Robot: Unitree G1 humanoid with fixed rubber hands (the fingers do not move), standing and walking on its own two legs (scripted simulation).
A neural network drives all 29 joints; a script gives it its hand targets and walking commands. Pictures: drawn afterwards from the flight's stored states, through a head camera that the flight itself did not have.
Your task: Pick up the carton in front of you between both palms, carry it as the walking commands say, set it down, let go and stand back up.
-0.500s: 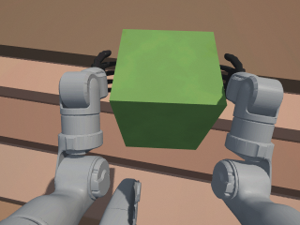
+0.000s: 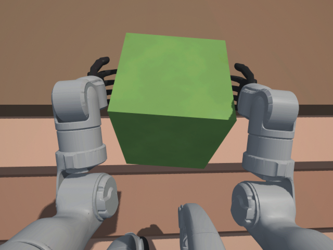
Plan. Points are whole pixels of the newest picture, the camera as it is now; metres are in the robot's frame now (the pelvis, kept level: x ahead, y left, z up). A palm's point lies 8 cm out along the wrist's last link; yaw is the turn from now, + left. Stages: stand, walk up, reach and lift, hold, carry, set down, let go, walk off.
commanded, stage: carry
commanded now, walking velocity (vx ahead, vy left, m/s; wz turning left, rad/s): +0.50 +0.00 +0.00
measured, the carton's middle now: (170, 109) +0.41 -0.02 +0.09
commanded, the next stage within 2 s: none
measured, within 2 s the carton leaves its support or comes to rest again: neither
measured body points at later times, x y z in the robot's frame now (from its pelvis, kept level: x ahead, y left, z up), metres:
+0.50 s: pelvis +0.28 -0.08 +0.08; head +0.32 -0.09 +0.53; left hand +0.64 +0.11 +0.21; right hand +0.69 -0.19 +0.21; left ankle +0.17 +0.03 -0.46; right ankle +0.39 -0.16 -0.61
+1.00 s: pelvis +0.56 -0.01 +0.15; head +0.56 -0.02 +0.60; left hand +0.95 +0.12 +0.31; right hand +0.94 -0.18 +0.31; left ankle +0.71 +0.08 -0.50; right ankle +0.39 -0.14 -0.54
